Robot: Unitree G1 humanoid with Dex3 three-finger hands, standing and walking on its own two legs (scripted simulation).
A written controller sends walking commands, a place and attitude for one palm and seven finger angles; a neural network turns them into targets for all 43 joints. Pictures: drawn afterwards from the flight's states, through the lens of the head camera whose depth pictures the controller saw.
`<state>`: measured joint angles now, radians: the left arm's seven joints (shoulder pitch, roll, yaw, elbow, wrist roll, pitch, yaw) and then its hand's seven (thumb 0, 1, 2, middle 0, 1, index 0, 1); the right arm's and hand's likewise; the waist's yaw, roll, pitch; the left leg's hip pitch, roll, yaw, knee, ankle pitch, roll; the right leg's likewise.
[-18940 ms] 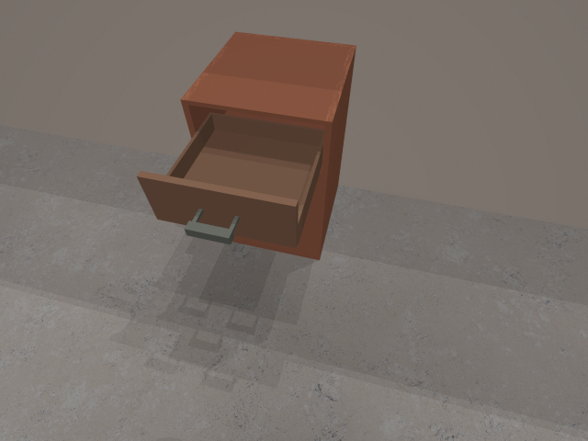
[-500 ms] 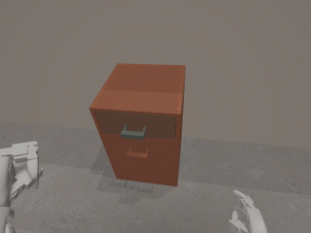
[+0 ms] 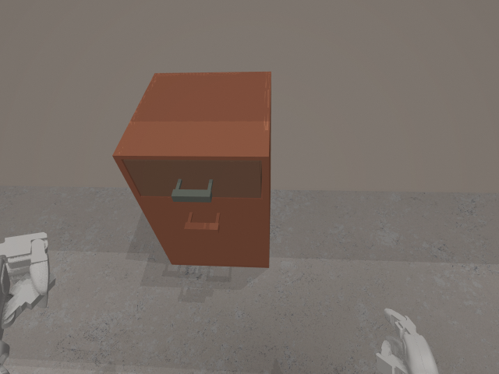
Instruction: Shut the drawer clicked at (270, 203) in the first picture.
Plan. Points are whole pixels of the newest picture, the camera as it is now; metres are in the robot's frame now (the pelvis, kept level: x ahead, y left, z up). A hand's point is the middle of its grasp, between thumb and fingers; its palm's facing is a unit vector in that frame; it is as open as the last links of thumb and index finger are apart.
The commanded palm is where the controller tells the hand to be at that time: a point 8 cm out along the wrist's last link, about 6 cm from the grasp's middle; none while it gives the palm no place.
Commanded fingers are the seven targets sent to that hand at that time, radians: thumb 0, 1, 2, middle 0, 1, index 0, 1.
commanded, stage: step back with the hand held close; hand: left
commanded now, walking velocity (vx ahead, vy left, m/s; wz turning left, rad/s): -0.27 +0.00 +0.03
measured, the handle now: (193, 189) +0.62 +0.21 -0.19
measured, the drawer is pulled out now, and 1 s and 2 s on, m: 0.00 0.00 0.00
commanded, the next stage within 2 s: stop stepping back and stand still in 1.22 s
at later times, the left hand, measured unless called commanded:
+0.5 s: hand out of the picture +0.11 +0.26 +0.15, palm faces +0.40 -0.80 -0.45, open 3.3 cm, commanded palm +0.05 +0.30 +0.18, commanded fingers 0.00 0.90 0.90 -1.40 -1.60 -1.40 -1.60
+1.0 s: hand out of the picture +0.05 +0.27 +0.17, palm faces +0.39 -0.79 -0.48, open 3.2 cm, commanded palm -0.03 +0.31 +0.18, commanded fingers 0.00 0.90 0.90 -1.40 -1.60 -1.40 -1.60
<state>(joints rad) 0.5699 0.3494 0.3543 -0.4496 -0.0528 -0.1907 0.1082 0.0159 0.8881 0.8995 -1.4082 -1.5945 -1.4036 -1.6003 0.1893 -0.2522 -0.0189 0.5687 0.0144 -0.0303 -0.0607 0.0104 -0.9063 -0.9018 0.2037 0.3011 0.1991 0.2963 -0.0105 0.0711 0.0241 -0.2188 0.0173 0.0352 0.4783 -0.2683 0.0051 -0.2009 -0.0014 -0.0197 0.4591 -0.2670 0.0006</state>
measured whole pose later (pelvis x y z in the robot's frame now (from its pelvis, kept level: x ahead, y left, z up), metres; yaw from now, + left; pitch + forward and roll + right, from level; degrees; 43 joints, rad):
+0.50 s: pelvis -0.08 +0.02 -0.01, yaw +1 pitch +0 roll -2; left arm 0.61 0.35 0.36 -0.54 -0.03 -0.24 0.15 0.02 0.89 0.90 -1.41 -1.59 -1.41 -1.60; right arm 0.20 -0.21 0.01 0.54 0.01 -0.07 -0.06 0.01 -0.90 -0.90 0.21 0.30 0.20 0.30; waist 0.02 0.03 0.03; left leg -0.39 0.00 0.02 0.59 -0.24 0.04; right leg -0.34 -0.01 -0.04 0.51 -0.18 0.02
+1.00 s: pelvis -0.13 +0.02 -0.02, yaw +4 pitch +1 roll -2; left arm 0.62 0.43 0.41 -0.63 -0.03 -0.33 0.15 0.02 0.88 0.90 -1.41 -1.59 -1.41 -1.60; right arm 0.18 -0.22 -0.04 0.61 0.00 -0.08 -0.05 0.01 -0.91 -0.90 0.20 0.30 0.20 0.30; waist -0.03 -0.01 0.05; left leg -0.49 -0.01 -0.01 0.60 -0.12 0.04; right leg -0.41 0.03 0.03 0.58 -0.19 0.02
